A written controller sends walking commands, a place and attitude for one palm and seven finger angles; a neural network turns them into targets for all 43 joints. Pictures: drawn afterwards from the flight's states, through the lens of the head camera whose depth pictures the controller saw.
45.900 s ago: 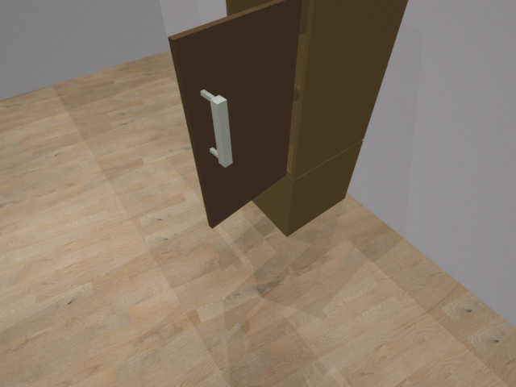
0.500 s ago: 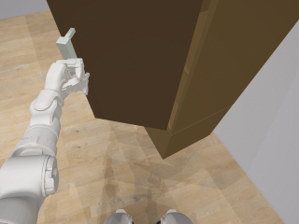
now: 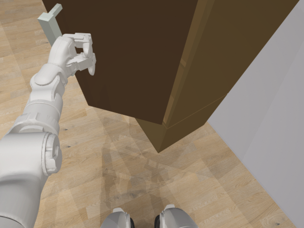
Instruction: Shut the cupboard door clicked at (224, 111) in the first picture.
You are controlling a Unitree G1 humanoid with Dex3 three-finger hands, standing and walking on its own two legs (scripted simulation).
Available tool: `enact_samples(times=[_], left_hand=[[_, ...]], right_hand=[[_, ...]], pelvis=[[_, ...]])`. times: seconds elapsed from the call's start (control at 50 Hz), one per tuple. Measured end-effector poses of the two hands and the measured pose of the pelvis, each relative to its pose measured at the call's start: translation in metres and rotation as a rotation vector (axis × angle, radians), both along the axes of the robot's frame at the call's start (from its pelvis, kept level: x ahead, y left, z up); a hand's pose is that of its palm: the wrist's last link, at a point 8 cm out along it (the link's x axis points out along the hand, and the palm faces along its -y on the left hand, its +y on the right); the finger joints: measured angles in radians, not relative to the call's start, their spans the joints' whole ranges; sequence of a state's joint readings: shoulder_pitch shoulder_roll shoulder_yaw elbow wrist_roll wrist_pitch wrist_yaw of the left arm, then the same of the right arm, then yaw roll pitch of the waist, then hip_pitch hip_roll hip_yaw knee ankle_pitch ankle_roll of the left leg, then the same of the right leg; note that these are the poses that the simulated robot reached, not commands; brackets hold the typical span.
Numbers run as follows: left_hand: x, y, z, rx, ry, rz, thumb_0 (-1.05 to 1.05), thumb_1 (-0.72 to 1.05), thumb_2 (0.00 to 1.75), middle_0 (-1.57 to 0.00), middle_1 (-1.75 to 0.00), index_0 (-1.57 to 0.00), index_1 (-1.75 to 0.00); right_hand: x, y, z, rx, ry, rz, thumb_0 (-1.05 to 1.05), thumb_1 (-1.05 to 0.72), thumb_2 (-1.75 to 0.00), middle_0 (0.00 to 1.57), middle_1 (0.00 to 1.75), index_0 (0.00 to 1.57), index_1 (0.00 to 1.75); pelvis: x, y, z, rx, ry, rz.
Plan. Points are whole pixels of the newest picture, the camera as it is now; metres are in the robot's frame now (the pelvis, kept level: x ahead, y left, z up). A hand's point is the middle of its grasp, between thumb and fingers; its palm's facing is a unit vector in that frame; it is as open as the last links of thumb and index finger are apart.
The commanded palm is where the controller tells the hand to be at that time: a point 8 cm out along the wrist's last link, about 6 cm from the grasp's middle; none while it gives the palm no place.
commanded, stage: push the door shut along its arc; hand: left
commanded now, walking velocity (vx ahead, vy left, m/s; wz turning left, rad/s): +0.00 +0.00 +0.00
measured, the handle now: (64, 43) +0.59 +0.18 +0.10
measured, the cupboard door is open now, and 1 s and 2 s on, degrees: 43 29 29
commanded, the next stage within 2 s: pull the fist back off the door in 0.64 s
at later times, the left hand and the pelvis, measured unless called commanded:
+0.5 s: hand (98, 47) +0.55 +0.09 +0.11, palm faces -0.40 -0.92 +0.00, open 2.9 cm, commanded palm +0.57 +0.11 +0.10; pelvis +0.01 -0.01 -0.01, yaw -1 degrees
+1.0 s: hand (114, 38) +0.59 +0.05 +0.11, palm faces +0.05 -1.00 -0.03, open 2.9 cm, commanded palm +0.56 +0.08 +0.10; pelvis -0.01 -0.01 -0.03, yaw -1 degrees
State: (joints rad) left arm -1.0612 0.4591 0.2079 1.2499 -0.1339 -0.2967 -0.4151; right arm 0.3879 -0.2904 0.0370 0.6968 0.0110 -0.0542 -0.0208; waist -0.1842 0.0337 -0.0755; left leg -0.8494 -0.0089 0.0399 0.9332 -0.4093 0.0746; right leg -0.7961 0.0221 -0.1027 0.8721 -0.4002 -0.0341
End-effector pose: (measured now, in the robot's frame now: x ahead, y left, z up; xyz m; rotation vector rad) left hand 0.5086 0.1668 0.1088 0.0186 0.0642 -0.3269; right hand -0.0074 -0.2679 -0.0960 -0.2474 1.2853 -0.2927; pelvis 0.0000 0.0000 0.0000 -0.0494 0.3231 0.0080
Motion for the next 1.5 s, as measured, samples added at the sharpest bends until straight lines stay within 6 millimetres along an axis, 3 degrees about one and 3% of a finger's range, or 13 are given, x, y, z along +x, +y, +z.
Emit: enact_samples(times=[0.12,0.38,0.76,0.86,0.96,1.1,1.22,1.34,1.5], left_hand=[[0.025,-0.021,0.004,-0.031,-0.001,-0.021,0.02,0.90,0.90,-1.30,-1.50,-1.30,-1.50],[0.041,-0.016,0.003,-0.003,0.015,-0.066,-0.01,0.81,0.90,-1.30,-1.50,-1.31,-1.50],[0.049,-0.035,0.005,-0.007,0.013,-0.104,0.02,0.94,1.01,-1.30,-1.50,-1.30,-1.50],[0.056,-0.044,-0.002,-0.128,0.037,0.184,0.01,0.81,0.96,-1.30,-1.50,-1.30,-1.50],[0.057,-0.059,-0.001,-0.023,-0.054,0.381,0.00,0.79,0.93,-1.30,-1.50,-1.30,-1.50],[0.052,-0.069,-0.006,0.023,-0.006,0.344,0.00,0.88,0.94,-1.30,-1.50,-1.30,-1.50],[0.040,-0.068,-0.005,-0.013,-0.017,0.354,0.01,0.90,0.91,-1.30,-1.50,-1.30,-1.49],[0.021,-0.062,-0.007,0.004,-0.044,0.344,0.02,0.90,0.90,-1.30,-1.50,-1.30,-1.50],[-0.015,-0.058,-0.009,-0.007,-0.079,0.336,0.02,0.90,0.90,-1.30,-1.50,-1.30,-1.50]], right_hand=[[-0.009,0.002,0.000,-0.003,0.008,-0.041,0.00,-0.91,-0.90,0.20,0.30,0.20,0.30],[-0.036,0.000,-0.001,-0.006,0.127,-0.086,0.00,-0.91,-0.90,0.20,0.30,0.20,0.30],[-0.021,-0.018,-0.011,-0.074,0.095,-0.017,0.00,-0.91,-0.90,0.20,0.30,0.20,0.30],[-0.022,-0.008,-0.016,-0.022,0.085,0.018,0.00,-0.91,-0.90,0.20,0.30,0.20,0.30],[-0.038,0.010,-0.022,0.077,0.105,0.023,0.00,-0.91,-0.90,0.20,0.30,0.20,0.30],[-0.074,0.030,-0.016,0.163,0.184,-0.089,0.00,-0.91,-0.90,0.20,0.30,0.20,0.30],[-0.086,0.028,-0.001,0.172,0.210,-0.122,0.00,-0.91,-0.90,0.20,0.30,0.20,0.30],[-0.068,0.009,0.004,0.147,0.183,-0.111,0.00,-0.91,-0.90,0.20,0.30,0.20,0.30],[0.003,-0.019,0.001,0.102,0.029,-0.030,0.00,-0.91,-0.90,0.20,0.30,0.20,0.30]], pelvis=[[0.003,0.000,-0.003,0.002,0.025,-0.022],[0.009,-0.007,-0.007,-0.003,0.053,-0.025],[-0.002,-0.010,-0.021,-0.016,0.095,0.003],[-0.005,-0.009,-0.026,-0.022,0.125,0.006],[-0.006,-0.011,-0.029,-0.017,0.140,-0.001],[-0.002,-0.014,-0.017,-0.002,0.106,-0.026],[0.007,-0.017,-0.003,0.012,0.067,-0.045],[0.016,-0.021,0.005,0.022,0.028,-0.048],[0.023,-0.024,0.010,0.028,-0.021,-0.034]])
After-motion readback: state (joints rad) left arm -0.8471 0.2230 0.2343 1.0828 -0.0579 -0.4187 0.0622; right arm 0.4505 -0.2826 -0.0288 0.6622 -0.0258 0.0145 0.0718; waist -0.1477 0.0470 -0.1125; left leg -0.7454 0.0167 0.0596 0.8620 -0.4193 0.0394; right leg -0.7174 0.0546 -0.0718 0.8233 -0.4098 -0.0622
